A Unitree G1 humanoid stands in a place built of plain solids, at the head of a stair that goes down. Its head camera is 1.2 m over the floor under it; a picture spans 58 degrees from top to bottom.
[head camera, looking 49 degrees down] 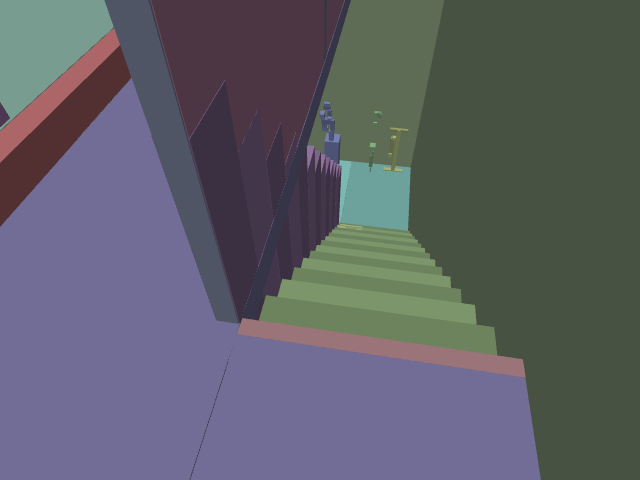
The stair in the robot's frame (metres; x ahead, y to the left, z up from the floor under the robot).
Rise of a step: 0.20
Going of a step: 0.23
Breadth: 0.86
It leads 9 degrees to the right of straight ahead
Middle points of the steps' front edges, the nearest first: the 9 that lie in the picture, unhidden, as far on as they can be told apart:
0.65 -0.18 0.00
0.87 -0.21 -0.20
1.09 -0.25 -0.41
1.32 -0.29 -0.61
1.54 -0.33 -0.81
1.77 -0.36 -1.02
1.99 -0.40 -1.22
2.21 -0.44 -1.42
2.44 -0.47 -1.63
